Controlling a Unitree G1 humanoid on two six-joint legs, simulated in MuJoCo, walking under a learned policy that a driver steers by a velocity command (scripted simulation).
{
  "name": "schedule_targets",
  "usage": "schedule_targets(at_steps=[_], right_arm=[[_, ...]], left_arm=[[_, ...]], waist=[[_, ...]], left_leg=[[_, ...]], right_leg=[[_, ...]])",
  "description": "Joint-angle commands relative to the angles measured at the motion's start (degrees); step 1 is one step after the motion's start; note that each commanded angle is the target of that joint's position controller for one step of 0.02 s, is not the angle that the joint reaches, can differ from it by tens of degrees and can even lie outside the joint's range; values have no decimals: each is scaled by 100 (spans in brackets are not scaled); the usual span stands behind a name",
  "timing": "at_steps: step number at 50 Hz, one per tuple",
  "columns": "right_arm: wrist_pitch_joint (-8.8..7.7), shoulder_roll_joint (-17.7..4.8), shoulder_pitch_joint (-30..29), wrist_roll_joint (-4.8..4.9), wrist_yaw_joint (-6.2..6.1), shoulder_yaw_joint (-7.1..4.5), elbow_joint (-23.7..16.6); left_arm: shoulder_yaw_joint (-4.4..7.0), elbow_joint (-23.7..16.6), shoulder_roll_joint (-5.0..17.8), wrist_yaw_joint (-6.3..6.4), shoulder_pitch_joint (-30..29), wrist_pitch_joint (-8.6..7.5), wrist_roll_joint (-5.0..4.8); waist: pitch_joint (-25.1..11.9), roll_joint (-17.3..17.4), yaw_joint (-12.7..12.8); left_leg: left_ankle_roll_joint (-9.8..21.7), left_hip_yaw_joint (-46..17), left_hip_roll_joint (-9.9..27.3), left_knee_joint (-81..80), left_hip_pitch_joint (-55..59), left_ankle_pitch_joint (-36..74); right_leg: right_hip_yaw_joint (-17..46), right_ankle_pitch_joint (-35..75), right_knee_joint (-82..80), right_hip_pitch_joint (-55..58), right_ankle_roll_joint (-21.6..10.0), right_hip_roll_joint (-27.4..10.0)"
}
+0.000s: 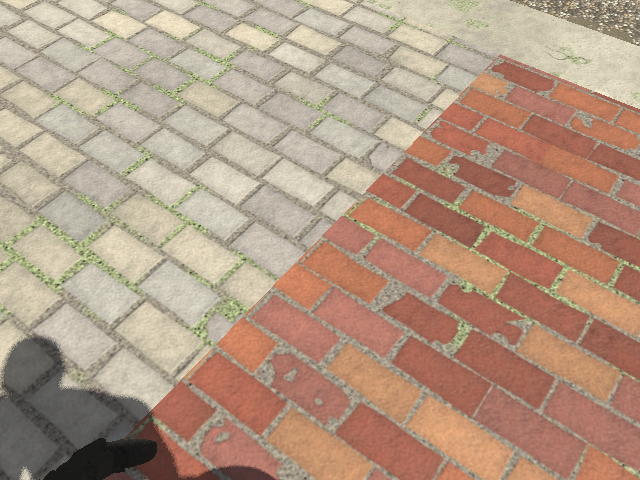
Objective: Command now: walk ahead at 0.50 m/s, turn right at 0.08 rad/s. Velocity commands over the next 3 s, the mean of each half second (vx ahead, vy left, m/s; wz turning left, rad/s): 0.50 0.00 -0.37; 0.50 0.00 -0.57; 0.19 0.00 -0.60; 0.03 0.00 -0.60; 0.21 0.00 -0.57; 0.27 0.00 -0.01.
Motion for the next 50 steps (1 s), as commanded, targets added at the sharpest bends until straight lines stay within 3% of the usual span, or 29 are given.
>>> schedule_targets(at_steps=[1,3,4,5,6,7,8,9,10,12,14,19,23,25,27,28,29,30,31,32,33,34,36,40,45,49,50], right_arm=[[19,-1066,2,37,-42,-238,-206],[74,-1165,-159,38,-84,-265,-211],[84,-1046,-128,3,-109,-221,-225],[59,-792,-162,-168,-148,-102,-410],[-69,-195,385,-212,-116,83,-589],[-201,-733,64,-96,-66,-31,-557],[-295,-942,-440,39,-19,-93,-727],[-341,-872,-714,3,-30,-71,-771],[-354,-840,-819,-115,-45,-90,-798],[-278,-738,-757,-187,-36,-101,-832],[-186,-615,-842,-206,-41,-79,-890],[-184,-375,-2020,-199,-9,31,-1217],[-238,-553,-2490,-98,46,-19,-1399],[-270,-686,-2452,-91,56,-79,-1416],[-303,-788,-1931,-99,26,-166,-1287],[-324,-961,-1351,-161,-18,-249,-1199],[-307,-1306,-442,-197,-67,-339,-1116],[-204,-1603,-154,-195,-24,-428,-919],[-180,-1014,-371,-106,0,-306,-1043],[-159,-726,-593,-97,-21,-234,-1068],[-147,-638,-862,-154,-17,-195,-1082],[-136,-515,-1024,-181,-20,-166,-1029],[-179,-453,-1119,-207,-37,-162,-948],[-237,-697,-1018,-152,-52,-272,-752],[-151,-919,-900,-109,-93,-329,-600],[-34,-1135,-639,13,-101,-404,-435],[15,-1211,-710,35,-116,-425,-441]], left_arm=[[131,-546,465,-69,-528,-124,-29],[244,-367,681,-67,90,-114,8],[379,-125,926,-29,851,-87,29],[504,48,1338,30,1868,-40,55],[582,130,1803,3,2045,-12,25],[455,107,1264,-10,2090,-8,-54],[388,61,1091,-3,1729,-32,-18],[370,14,1021,0,1444,-44,32],[351,-17,935,-5,1205,-41,69],[309,-68,781,12,982,-47,111],[344,-18,852,64,1000,-66,43],[454,205,1127,211,1423,-23,-12],[472,386,1138,243,1820,27,-87],[479,420,1123,262,1850,73,-72],[454,419,1014,260,1797,137,-48],[368,378,781,241,1782,137,-14],[240,262,417,238,1888,124,105],[181,98,273,234,2600,58,-110],[301,264,878,260,2411,68,-172],[376,196,1106,253,1824,103,-137],[377,170,1024,262,1594,136,-87],[389,111,937,246,1425,148,-40],[366,68,692,194,1424,209,-85],[295,-173,451,150,1013,262,-35],[220,-375,349,-35,254,183,-41],[240,-639,439,-150,-237,208,-54],[284,-678,523,-167,-204,216,-22]], waist=[[161,687,238],[-220,689,676],[-731,569,1017],[-1516,-66,1405],[-1999,-1555,1033],[-1901,-1054,1260],[-1105,-780,1228],[-743,-286,1100],[-490,-68,929],[-422,-213,639],[-325,-215,563],[10,-153,909],[2,-187,1025],[-27,-299,945],[-213,-398,658],[-676,-282,373],[-1543,523,81],[-2023,2389,449],[-1435,1489,328],[-781,965,225],[-466,597,345],[-205,610,439],[-83,870,580],[28,644,565],[176,513,327],[332,516,274],[316,552,380]], left_leg=[[863,-872,1612,-228,-100,1946],[669,-496,1505,540,48,3327],[508,-188,1245,1515,-201,3859],[261,124,986,3243,-1305,2574],[-98,113,-31,5073,-3544,-1158],[-62,-586,191,5747,-4304,-1633],[10,-559,433,5779,-4656,-1119],[20,-502,619,5536,-4480,-651],[-35,-497,734,5144,-4240,-374],[-150,-533,822,4685,-3684,-134],[-312,-445,774,4231,-3540,3],[-455,-413,448,2236,-3016,1770],[-376,-598,286,1582,-2591,2000],[-259,-642,271,1412,-2417,1576],[-48,-482,239,1125,-1618,1212],[176,-661,541,1107,-595,1113],[504,-1690,1608,1224,898,940],[1326,-4339,2670,545,2169,-607],[1189,-4368,2559,288,1741,-1587],[965,-3404,2323,236,1088,-1278],[874,-2730,2075,131,469,-495],[873,-2247,1883,3,42,75],[852,-1523,1670,-288,-451,653],[1037,-729,1750,-576,-452,1568],[839,283,1594,-624,-312,1997],[674,612,1807,-406,252,2377],[597,748,1794,-64,356,3355]], right_leg=[[-141,-149,-357,375,-159,154],[-379,-271,-639,1320,-396,371],[-419,-253,-680,2439,-580,447],[803,-52,-489,4058,-970,-520],[3557,-1315,-1170,5575,-1896,-1587],[4057,-2148,-1580,5571,-1887,-1570],[3297,-1801,-1673,4940,-1708,-1374],[2725,-1130,-1733,4254,-1607,-1116],[2371,-523,-1842,3654,-1553,-942],[2038,109,-2092,2971,-1569,-721],[1767,309,-2245,2532,-1654,-637],[1267,-68,-2275,1860,-1327,-253],[1668,-528,-1915,2112,-1166,-397],[1959,-541,-1566,2410,-1070,-493],[2034,-324,-1032,2416,-910,-332],[1804,-253,-196,2151,-733,-14],[1231,-1514,1507,1359,-494,429],[679,-3405,3134,-523,-221,917],[874,-3084,3797,-1075,-129,457],[730,-2550,3892,-1181,-93,289],[598,-2154,3793,-959,-41,103],[579,-1899,3545,-864,-19,-43],[449,-1662,3292,-505,-2,-230],[354,-1065,2535,-759,92,-336],[-55,205,987,-368,-3,-224],[-303,-126,362,-255,-237,-99],[-439,-394,228,-57,-332,45]])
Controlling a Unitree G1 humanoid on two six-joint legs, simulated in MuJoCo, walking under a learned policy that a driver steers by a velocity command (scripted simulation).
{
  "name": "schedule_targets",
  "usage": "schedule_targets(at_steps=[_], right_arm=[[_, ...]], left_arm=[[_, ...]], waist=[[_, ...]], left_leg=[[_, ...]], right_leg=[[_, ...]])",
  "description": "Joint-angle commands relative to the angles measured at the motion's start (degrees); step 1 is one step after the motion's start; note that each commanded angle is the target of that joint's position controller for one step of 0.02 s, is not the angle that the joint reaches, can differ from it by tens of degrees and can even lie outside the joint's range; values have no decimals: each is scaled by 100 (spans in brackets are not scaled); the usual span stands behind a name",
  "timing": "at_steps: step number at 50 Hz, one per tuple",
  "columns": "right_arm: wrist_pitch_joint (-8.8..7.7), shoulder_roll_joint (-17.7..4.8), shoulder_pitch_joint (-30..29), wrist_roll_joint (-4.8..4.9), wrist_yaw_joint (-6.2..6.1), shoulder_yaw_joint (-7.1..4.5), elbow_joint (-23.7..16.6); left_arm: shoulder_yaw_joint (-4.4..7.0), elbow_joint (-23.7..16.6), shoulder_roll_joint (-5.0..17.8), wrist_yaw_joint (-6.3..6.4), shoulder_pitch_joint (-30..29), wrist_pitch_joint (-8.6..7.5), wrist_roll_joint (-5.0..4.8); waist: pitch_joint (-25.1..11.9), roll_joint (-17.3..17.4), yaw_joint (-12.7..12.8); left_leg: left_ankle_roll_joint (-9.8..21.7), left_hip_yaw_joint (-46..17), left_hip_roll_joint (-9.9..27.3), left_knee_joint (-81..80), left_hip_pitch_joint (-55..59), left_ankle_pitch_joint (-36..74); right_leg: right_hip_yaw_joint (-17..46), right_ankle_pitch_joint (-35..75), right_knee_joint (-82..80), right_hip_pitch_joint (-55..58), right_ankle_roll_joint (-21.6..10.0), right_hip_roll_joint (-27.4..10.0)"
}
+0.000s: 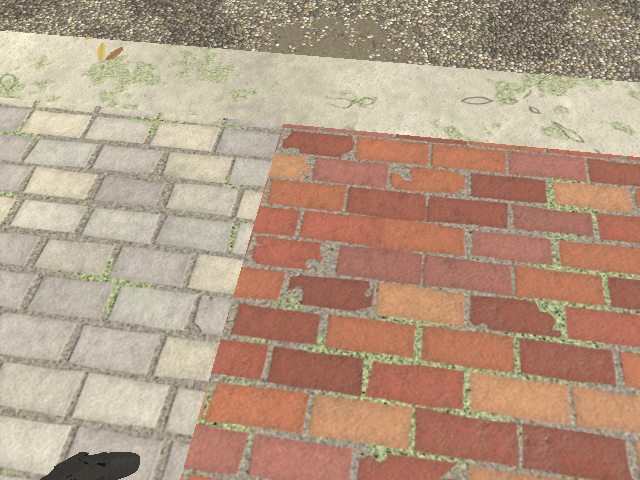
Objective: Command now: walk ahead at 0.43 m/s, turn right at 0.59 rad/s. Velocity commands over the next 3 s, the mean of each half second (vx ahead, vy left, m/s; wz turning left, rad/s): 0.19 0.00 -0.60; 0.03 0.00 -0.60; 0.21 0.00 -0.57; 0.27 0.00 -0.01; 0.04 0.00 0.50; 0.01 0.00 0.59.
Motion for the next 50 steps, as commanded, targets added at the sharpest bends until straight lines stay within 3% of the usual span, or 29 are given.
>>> schedule_targets(at_steps=[1,2,3,4,5,6,7,8,9,10,12,15,19,22,24,27,28,29,30,31,32,33,35,37,42,45,48,49,50], right_arm=[[48,-1182,-347,97,-69,-288,-365],[98,-1225,-405,129,-101,-302,-398],[106,-1105,-434,141,-126,-252,-445],[76,-680,-163,-124,-105,-101,-575],[-31,-209,396,-274,-30,111,-840],[-99,-840,-125,-93,16,-17,-742],[-113,-891,-579,47,12,-29,-913],[-99,-799,-624,-30,-61,-16,-843],[-49,-817,-637,-123,-126,-38,-828],[36,-854,-573,-130,-141,-60,-818],[152,-705,-390,-158,-165,-37,-772],[229,-565,-601,-200,-211,2,-852],[289,-503,-1157,-156,-184,26,-1027],[273,-514,-1479,-123,-150,23,-1146],[223,-541,-1548,-120,-119,10,-1191],[130,-574,-1319,-96,-63,-37,-1168],[96,-593,-1125,-103,-53,-65,-1108],[95,-879,-1001,-174,-78,-135,-1125],[172,-1306,-1258,-286,-122,-210,-1208],[200,-1064,-873,-319,-107,-201,-1132],[205,-812,-936,-266,-116,-126,-1182],[231,-618,-1116,-220,-132,-84,-1213],[296,-531,-1343,-133,-172,-44,-1248],[366,-600,-1298,-185,-207,-72,-1215],[455,-891,-1219,-153,-209,-207,-1152],[460,-997,-1244,-72,-149,-254,-1101],[453,-1018,-1346,72,-138,-269,-1032],[438,-837,-1113,78,-125,-227,-919],[432,-518,-894,-95,-87,-140,-902]], left_arm=[[188,-531,539,-65,-148,-53,72],[302,-400,733,-60,431,-48,100],[478,-154,1035,2,1341,-36,101],[604,-52,1526,147,1856,31,71],[596,-342,2040,158,1442,-18,172],[493,-463,1525,109,1481,-49,133],[405,-428,1297,89,1192,-98,105],[368,-375,1119,104,951,-108,22],[341,-399,1021,138,694,-86,11],[313,-458,983,163,510,-61,93],[332,-442,1035,201,376,-61,182],[346,-320,1091,303,443,-21,128],[340,-247,1096,433,489,139,72],[343,-212,1106,458,544,216,91],[338,-199,1089,448,571,250,86],[309,-249,1018,445,420,295,15],[285,-282,956,456,321,313,-20],[220,-306,733,456,528,313,34],[178,-302,532,450,1095,292,61],[300,-291,1029,450,1003,242,95],[420,-185,1338,444,1008,256,62],[451,-73,1309,461,966,324,22],[402,-64,1037,468,889,459,-10],[322,-184,757,438,675,473,-48],[235,-417,605,342,313,437,9],[271,-431,695,258,367,467,14],[339,-321,711,175,733,485,18],[402,-236,821,204,944,479,32],[543,-249,1315,283,1143,456,27]], waist=[[-26,660,426],[-377,682,763],[-871,523,1239],[-1403,-534,1249],[-2414,-1589,608],[-2818,-484,1131],[-1980,-327,1044],[-1383,134,826],[-1072,95,656],[-962,-52,478],[-1018,-145,324],[-1081,-178,355],[-1037,-338,526],[-883,-486,646],[-858,-568,676],[-866,-687,518],[-837,-658,381],[-1046,-153,477],[-969,1439,945],[-1044,1713,627],[-970,1173,619],[-844,885,658],[-629,886,672],[-553,1099,580],[-827,1295,367],[-801,1338,374],[-752,1211,643],[-774,919,694],[-756,-396,635]], left_leg=[[767,-278,1520,545,-30,4871],[651,-164,1408,1440,-106,5687],[413,-31,1154,2672,-675,5436],[55,-35,743,4545,-2267,2096],[-246,-862,-324,6474,-4103,-2191],[-173,-1787,-31,6803,-4248,-1937],[-87,-1686,156,6587,-4523,-1424],[-99,-1635,384,6119,-4476,-989],[-143,-1630,498,5752,-4255,-694],[-162,-1653,525,5618,-3853,-518],[-284,-1577,398,5363,-3496,-324],[-430,-1613,244,4690,-3558,47],[-476,-1770,91,3717,-3572,609],[-436,-1892,-47,3094,-3470,566],[-377,-1925,-151,2749,-3300,324],[-191,-1877,-221,1663,-2666,492],[-73,-1813,-120,891,-2138,1263],[239,-2366,711,757,-1322,2167],[1083,-3585,1879,830,-648,4107],[1847,-4432,2506,717,-613,4434],[1812,-3939,2339,802,-708,4196],[1522,-3302,1910,873,-814,3815],[1270,-2607,1519,798,-1027,3321],[1266,-2121,1286,620,-1079,3146],[1415,-1747,1595,560,-857,3122],[1361,-1587,1705,599,-978,2788],[1008,-1333,1671,1053,-1256,2217],[667,-1070,1488,1514,-1671,1686],[96,-467,938,2873,-2763,270]], right_leg=[[-438,-547,-290,575,-266,395],[-586,-531,-475,1338,-406,665],[-536,168,-886,2714,-613,869],[827,1903,-789,4443,-989,-103],[3915,2488,-1144,5795,-2304,-1672],[3688,2357,-1390,5635,-2201,-1568],[2806,2534,-1423,4952,-1957,-1311],[2236,2386,-1483,4160,-1638,-939],[1977,2299,-1606,3477,-1489,-757],[1818,2379,-1773,2887,-1441,-616],[1663,2772,-1869,2340,-1503,-533],[1570,2726,-1812,2215,-1445,-379],[1850,1333,-1742,2283,-1185,-204],[2248,689,-1645,2361,-1130,-201],[2497,928,-1414,2503,-1120,-221],[2843,1208,-1039,2678,-935,-83],[2797,884,-854,2519,-743,112],[2473,-370,-254,2067,-456,422],[1408,-2984,804,938,-37,1350],[1029,-3791,2077,306,285,1314],[1022,-3416,2830,219,449,1024],[926,-3031,3083,170,566,911],[739,-2545,3195,135,726,779],[371,-2247,2700,249,790,721],[64,-2043,1264,891,731,376],[-157,-1878,508,1375,573,372],[-397,-1009,-877,2176,197,510],[-251,-521,-1364,2804,-6,576],[1126,942,-1827,3651,-407,-320]])
Over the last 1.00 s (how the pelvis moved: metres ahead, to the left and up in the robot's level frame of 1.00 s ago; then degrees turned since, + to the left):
0.52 -0.10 -0.01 -29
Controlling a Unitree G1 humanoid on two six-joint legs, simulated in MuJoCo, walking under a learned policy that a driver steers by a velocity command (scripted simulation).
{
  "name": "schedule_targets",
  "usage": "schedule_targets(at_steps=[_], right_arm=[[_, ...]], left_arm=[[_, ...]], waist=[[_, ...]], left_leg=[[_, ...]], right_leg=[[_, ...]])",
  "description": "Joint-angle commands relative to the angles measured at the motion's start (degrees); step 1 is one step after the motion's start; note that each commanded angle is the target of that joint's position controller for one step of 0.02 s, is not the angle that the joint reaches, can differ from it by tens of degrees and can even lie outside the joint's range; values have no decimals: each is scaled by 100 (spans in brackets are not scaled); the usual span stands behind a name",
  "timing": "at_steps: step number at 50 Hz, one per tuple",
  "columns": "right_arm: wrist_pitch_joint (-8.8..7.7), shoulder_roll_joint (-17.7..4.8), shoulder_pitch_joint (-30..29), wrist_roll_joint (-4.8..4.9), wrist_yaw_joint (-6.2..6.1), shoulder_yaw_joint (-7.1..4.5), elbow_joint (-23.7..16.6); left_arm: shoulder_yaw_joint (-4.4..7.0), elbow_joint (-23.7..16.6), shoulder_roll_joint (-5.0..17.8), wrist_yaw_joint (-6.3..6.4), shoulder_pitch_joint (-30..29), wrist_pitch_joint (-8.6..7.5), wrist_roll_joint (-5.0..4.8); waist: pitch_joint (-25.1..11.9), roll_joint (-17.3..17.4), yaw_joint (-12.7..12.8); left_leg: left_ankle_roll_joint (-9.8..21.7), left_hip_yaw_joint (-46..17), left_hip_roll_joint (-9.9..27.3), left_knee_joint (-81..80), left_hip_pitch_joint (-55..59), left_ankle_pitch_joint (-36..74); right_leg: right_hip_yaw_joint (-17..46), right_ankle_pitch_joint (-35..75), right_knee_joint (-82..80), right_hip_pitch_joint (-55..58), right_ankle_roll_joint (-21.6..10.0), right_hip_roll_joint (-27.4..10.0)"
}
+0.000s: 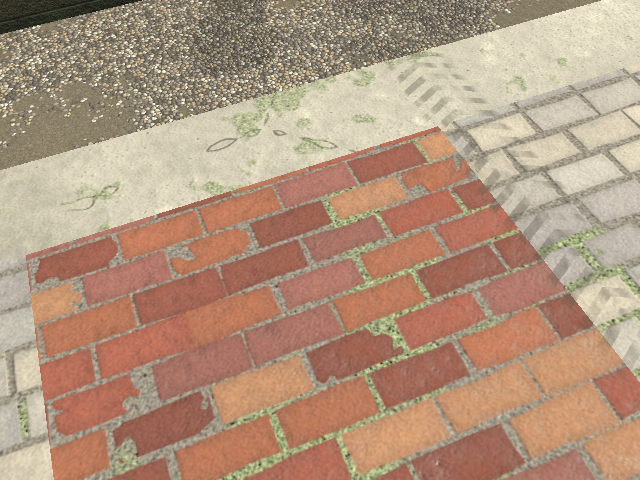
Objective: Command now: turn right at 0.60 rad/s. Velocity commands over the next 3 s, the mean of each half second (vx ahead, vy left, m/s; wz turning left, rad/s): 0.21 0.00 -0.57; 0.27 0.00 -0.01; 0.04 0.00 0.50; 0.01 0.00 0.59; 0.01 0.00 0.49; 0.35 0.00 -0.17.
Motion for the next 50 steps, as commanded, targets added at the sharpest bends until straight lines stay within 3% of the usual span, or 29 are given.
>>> schedule_targets(at_steps=[1,2,3,4,5,6,8,10,17,19,21,22,23,24,25,26,28,30,33,35,38,40,42,43,44,45,46,48,50], right_arm=[[-89,-314,-187,-286,-7,-42,-611],[-112,-573,-573,-168,-63,-131,-680],[-103,-693,-575,-66,-73,-181,-648],[-91,-711,-426,-74,-103,-221,-526],[-73,-751,-364,-119,-137,-245,-464],[-86,-733,-226,-152,-107,-254,-431],[-155,-610,-179,-80,-8,-228,-434],[-239,-567,-467,-29,44,-204,-525],[-582,-466,-707,30,222,-150,-614],[-653,-513,-535,78,235,-174,-590],[-726,-456,-49,61,232,-179,-428],[-752,-481,282,18,210,-196,-336],[-773,-668,905,-76,173,-227,-236],[-749,-1254,1351,-240,187,-334,-98],[-753,-1158,1294,-153,226,-344,-55],[-751,-820,1121,-48,203,-238,-86],[-720,-587,958,-58,159,-143,-107],[-713,-512,956,-89,129,-80,-99],[-667,-573,990,-64,100,-62,-18],[-575,-694,1036,-38,66,-75,69],[-449,-836,1453,37,55,-93,265],[-409,-854,1343,92,34,-95,256],[-431,-773,1198,105,20,-67,188],[-467,-513,1203,-45,27,31,14],[-444,81,2183,-137,47,238,46],[-383,-473,2232,45,17,106,174],[-304,-770,1737,149,-11,-11,74],[-78,-630,1433,60,-130,-33,29],[152,-460,1587,24,-187,-39,-9]], left_arm=[[459,-384,1664,105,601,-136,127],[403,-353,1411,58,718,-277,287],[323,-291,1225,63,473,-372,260],[289,-288,1058,100,139,-401,147],[222,-310,901,133,-81,-389,48],[180,-281,827,173,-33,-374,8],[148,-252,754,199,162,-386,28],[150,-215,799,208,281,-435,48],[206,-73,1016,163,482,-506,-4],[183,-66,977,130,454,-494,-13],[104,-57,761,124,344,-486,-3],[26,-34,519,126,385,-503,27],[-108,-48,104,117,389,-533,76],[-151,-281,-52,137,450,-613,-44],[-28,-278,485,171,336,-676,-116],[46,-193,716,158,253,-705,-92],[43,-78,613,100,215,-764,17],[-6,-91,404,25,21,-826,51],[-122,-189,112,-7,-368,-862,115],[-217,-228,-123,-51,-603,-896,132],[-165,-249,14,-149,-826,-917,71],[-68,-197,233,-167,-634,-927,85],[83,34,556,-87,114,-947,187],[165,84,933,-1,708,-941,298],[188,74,1198,63,848,-818,368],[143,37,884,55,919,-697,263],[64,28,663,53,582,-645,190],[-65,76,307,56,-154,-616,121],[-31,153,357,44,-614,-636,249]], waist=[[-778,-1969,165],[-1102,-1385,548],[-879,-1137,360],[-753,-901,196],[-700,-878,130],[-835,-891,80],[-882,-924,134],[-586,-1026,255],[-344,-957,383],[-337,-924,273],[-412,-813,-16],[-527,-696,-165],[-812,-135,-385],[-788,1102,-290],[-223,1086,-302],[140,820,-246],[122,601,-142],[79,590,-142],[83,542,-217],[-70,563,-269],[-279,667,-330],[-374,673,-78],[-786,469,401],[-1498,-33,601],[-2536,-1577,259],[-2983,-1410,495],[-2198,-1065,472],[-1270,-774,171],[-879,-1021,-129]], left_leg=[[-213,-74,-551,2420,-2253,-2256],[-178,-910,-565,3321,-2272,-2344],[-81,-1077,-451,3515,-2283,-1866],[-56,-1121,-379,3398,-2280,-1359],[-90,-1137,-366,3281,-2248,-1045],[-126,-1072,-429,3285,-2045,-704],[-116,-1009,-506,2885,-2017,-200],[-97,-1029,-580,2080,-2091,-63],[27,-1090,-820,274,-1095,-181],[99,-1076,-867,-48,-539,-75],[232,-923,-824,-627,386,503],[324,-1015,-651,-776,1022,506],[587,-1880,149,-1022,1891,-94],[1366,-4041,1207,-1833,2324,-1942],[1774,-4952,1640,-2137,2009,-2909],[1707,-4492,1445,-2115,1823,-2741],[1445,-3534,979,-2123,1775,-1718],[1327,-2784,672,-2273,1523,-612],[1361,-1896,431,-2267,1211,1628],[1223,-1301,229,-2014,953,3038],[1145,-1338,319,-1742,921,3333],[1000,-1563,404,-1408,1047,3380],[691,-1478,102,-480,821,3646],[418,-1325,-240,643,98,2245],[29,-1084,-838,2683,-1310,-2047],[-52,-1506,-813,3554,-1424,-2613],[-80,-1389,-647,3896,-1825,-2322],[-215,-1185,-355,3694,-1827,-1722],[-312,-972,-318,3466,-1056,-1280]], right_leg=[[3081,3435,-1113,1779,-1675,-2055],[3142,2941,-1277,1460,-2091,-2113],[2601,2482,-1306,1290,-1776,-1751],[2217,2059,-1266,1187,-1415,-1407],[2058,2097,-1229,1116,-1234,-1257],[1963,1633,-1305,1012,-1197,-1085],[2127,-312,-1628,1039,-1208,-918],[2420,-1142,-1886,1028,-1240,-927],[2833,-1303,-1720,551,-1290,-813],[3041,-1413,-1625,265,-1241,-741],[2912,-1523,-1284,-116,-1041,-528],[2723,-1563,-893,-437,-860,-325],[2187,-1849,347,-1061,-553,63],[1232,-2033,1825,-2287,-257,722],[1189,-1976,2738,-3073,-153,368],[1214,-1490,3088,-3298,-144,170],[990,-719,3128,-3306,-104,-31],[703,-116,2831,-3034,-21,-241],[273,413,1929,-2588,215,-266],[37,817,1018,-1835,283,-133],[24,1439,292,-996,242,132],[210,1553,-173,-532,69,183],[206,2464,-804,833,-232,128],[872,4326,-414,2218,-524,-742],[2490,5928,-37,3837,-1536,-2505],[2803,4813,-354,3425,-1713,-2512],[2210,3971,-617,2814,-1498,-2135],[1448,2793,-1070,1519,-1241,-1700],[874,2061,-1557,276,-1212,-1435]])
Over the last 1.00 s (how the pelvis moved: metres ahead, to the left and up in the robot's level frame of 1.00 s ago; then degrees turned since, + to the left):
0.21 -0.05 0.00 -36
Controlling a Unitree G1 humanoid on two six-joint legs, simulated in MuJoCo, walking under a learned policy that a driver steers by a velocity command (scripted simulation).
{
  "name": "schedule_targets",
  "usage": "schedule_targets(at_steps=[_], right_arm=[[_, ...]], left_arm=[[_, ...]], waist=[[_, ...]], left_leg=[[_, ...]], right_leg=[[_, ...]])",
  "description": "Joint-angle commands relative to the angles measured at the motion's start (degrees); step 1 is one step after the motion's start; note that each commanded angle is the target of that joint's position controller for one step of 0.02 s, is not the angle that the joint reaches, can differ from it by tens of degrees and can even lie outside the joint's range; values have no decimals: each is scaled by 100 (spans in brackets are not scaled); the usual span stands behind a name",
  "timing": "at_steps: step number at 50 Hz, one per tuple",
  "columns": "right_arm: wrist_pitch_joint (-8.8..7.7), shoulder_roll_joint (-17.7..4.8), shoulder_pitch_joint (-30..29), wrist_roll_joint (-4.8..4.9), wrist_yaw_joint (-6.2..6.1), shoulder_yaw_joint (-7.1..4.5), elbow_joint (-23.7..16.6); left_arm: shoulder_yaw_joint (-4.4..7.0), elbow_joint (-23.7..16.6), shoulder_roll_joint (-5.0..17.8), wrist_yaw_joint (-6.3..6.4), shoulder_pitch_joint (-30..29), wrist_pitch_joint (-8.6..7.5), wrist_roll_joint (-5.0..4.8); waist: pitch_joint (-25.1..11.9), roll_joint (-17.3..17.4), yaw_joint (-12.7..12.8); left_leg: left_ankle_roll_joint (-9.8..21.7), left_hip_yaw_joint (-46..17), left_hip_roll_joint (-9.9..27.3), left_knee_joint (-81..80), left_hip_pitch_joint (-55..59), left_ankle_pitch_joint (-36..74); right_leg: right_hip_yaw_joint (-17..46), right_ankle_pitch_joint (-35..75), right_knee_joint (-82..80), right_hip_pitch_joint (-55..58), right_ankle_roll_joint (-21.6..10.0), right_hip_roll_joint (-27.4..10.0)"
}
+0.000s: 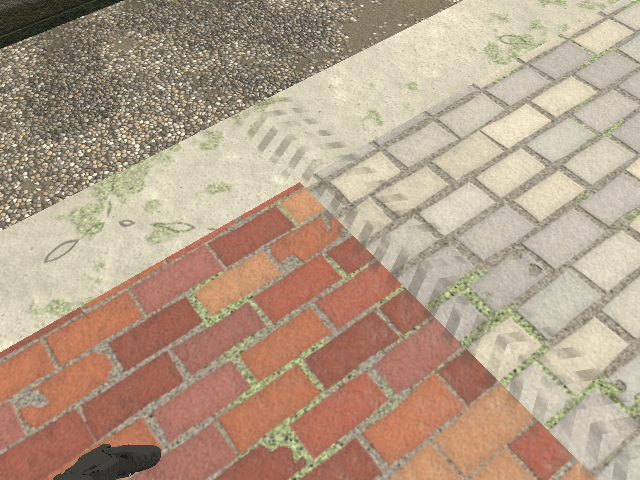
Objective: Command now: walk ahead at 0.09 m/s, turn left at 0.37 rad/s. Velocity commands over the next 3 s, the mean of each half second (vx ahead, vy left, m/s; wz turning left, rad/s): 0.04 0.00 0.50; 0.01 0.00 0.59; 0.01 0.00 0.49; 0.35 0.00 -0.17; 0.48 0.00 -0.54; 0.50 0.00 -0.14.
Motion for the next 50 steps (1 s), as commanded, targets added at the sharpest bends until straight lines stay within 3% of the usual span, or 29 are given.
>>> schedule_targets(at_steps=[1,5,9,12,13,14,15,16,17,18,19,20,22,26,33,36,37,38,39,40,41,42,43,46,50], right_arm=[[223,-395,598,-35,-110,-171,-349],[258,-298,50,-97,-19,-121,-692],[287,-491,-254,-74,130,-155,-935],[284,-530,-115,-95,207,-208,-947],[271,-643,-8,-135,195,-268,-912],[245,-1051,70,-148,133,-385,-966],[206,-1653,-134,-170,56,-474,-1249],[67,-1513,54,-340,112,-432,-1261],[-51,-1357,-163,-343,135,-384,-1240],[-102,-1207,-506,-224,124,-365,-1281],[-98,-1024,-736,-130,94,-306,-1333],[-85,-950,-823,-117,52,-256,-1381],[-58,-905,-751,-141,9,-233,-1444],[19,-1037,-561,-91,-45,-307,-1467],[124,-1107,-759,-65,49,-361,-1564],[169,-1027,-1054,49,27,-343,-1614],[163,-846,-927,28,15,-296,-1615],[144,-515,-549,-61,36,-203,-1641],[103,-951,-588,-72,20,-340,-1684],[99,-1299,-465,-71,22,-468,-1549],[130,-1294,-438,-47,33,-508,-1440],[186,-1130,-400,-46,26,-483,-1356],[220,-994,-432,-34,42,-441,-1364],[220,-698,-824,42,92,-317,-1554],[216,-535,-1049,-25,158,-208,-1714]], left_arm=[[259,-103,780,40,-36,-26,73],[338,58,955,139,-168,-26,22],[408,202,1197,146,-129,75,-52],[426,307,1261,129,-186,164,-198],[397,407,1107,131,9,200,-214],[344,504,843,120,314,242,-131],[294,238,737,134,169,258,74],[374,131,971,179,-345,249,47],[411,138,1022,186,-271,262,-88],[447,263,1041,211,-69,279,-110],[474,348,1099,245,-1,285,-57],[478,387,1082,244,48,275,-25],[452,412,967,212,147,235,-78],[362,362,802,173,-82,195,-116],[380,351,954,33,51,91,-184],[432,474,1000,-24,526,14,-162],[507,495,1265,1,694,19,-104],[579,409,1724,55,497,73,-14],[552,398,1607,39,488,71,121],[457,284,1322,55,261,51,85],[401,257,1106,90,32,64,12],[365,229,1006,125,-67,83,-69],[344,235,989,160,-50,101,-111],[365,298,1098,241,292,197,-41],[454,288,1371,202,349,277,-57]], waist=[[-790,-1106,-1],[-769,-916,100],[-773,-809,169],[-764,-669,-12],[-732,-450,-7],[-577,609,101],[-329,1970,206],[-636,1311,-205],[-614,1011,-8],[-573,666,186],[-619,553,251],[-717,568,308],[-949,507,325],[-924,565,145],[-850,815,128],[-940,714,436],[-1048,340,390],[-976,-1179,21],[-781,-1626,163],[-691,-1093,111],[-602,-937,33],[-520,-915,47],[-447,-947,116],[-483,-1051,387],[-662,-1124,547]], left_leg=[[-141,110,245,70,-177,396],[29,174,448,-979,65,1015],[246,337,439,-1654,336,1162],[521,637,204,-2783,899,1620],[678,572,78,-3217,1219,1912],[1005,-466,661,-4055,1536,3149],[2042,-2600,2003,-4548,1768,4055],[2494,-2807,2088,-4755,1479,3714],[2258,-2319,1818,-4742,1448,3367],[1912,-1923,1503,-4643,1476,3114],[1708,-1723,1358,-4568,1525,3224],[1662,-1554,1235,-4501,1457,3683],[1691,-1421,1101,-4402,1635,4159],[1726,-1620,1008,-4271,1916,3865],[1736,-2450,893,-4101,1541,3750],[1378,-2512,563,-3723,1326,3547],[1082,-2252,277,-3306,790,2616],[685,-1207,-573,-2137,-227,523],[378,-672,-784,-923,-892,-683],[232,-720,-460,-95,-932,-374],[143,-656,-391,192,-978,-4],[37,-602,-359,399,-1104,288],[-50,-538,-315,529,-1246,503],[-180,-116,-161,-29,-1320,779],[-165,182,116,-1178,-744,767]], right_leg=[[892,1092,-1260,682,-1178,-1423],[545,735,-1381,621,-1265,-1606],[449,494,-1275,840,-1202,-1825],[164,135,-723,882,-829,-1698],[-52,-319,-271,702,-531,-1475],[-602,-1153,937,150,-8,-920],[-702,-3009,2480,-1394,588,74],[318,-3240,3567,-1498,535,173],[559,-2731,3843,-1573,429,42],[631,-2203,3772,-1593,388,-61],[659,-1874,3666,-1583,408,-93],[630,-1633,3744,-1356,464,-38],[637,-1351,3577,-1155,560,68],[732,-1226,2281,-988,698,155],[806,-1445,908,-33,581,346],[696,-300,-673,909,365,276],[1115,205,-883,1616,124,-357],[2341,1352,-918,2112,-516,-1542],[3140,1884,-1022,1758,-1399,-2250],[2762,1785,-981,1628,-1458,-2175],[2204,1530,-896,1589,-1199,-1774],[1795,1318,-855,1656,-1018,-1478],[1581,1484,-843,1721,-1022,-1414],[1105,1744,-916,2074,-1124,-1334],[772,1869,-906,2215,-1167,-1542]])
Over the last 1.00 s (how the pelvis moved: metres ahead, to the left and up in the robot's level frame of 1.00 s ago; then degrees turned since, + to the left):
0.25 -0.10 0.00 -13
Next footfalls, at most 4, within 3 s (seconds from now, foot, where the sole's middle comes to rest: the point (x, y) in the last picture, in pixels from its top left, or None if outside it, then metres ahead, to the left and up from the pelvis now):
0.28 left None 0.07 0.13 -0.77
0.74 right None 0.15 -0.08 -0.77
1.16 left None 0.01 0.15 -0.77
1.66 right None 0.17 0.00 -0.77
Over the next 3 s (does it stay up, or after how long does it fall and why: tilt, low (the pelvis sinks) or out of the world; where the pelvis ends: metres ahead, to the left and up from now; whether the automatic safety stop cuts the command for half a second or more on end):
stays up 0.63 0.40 0.00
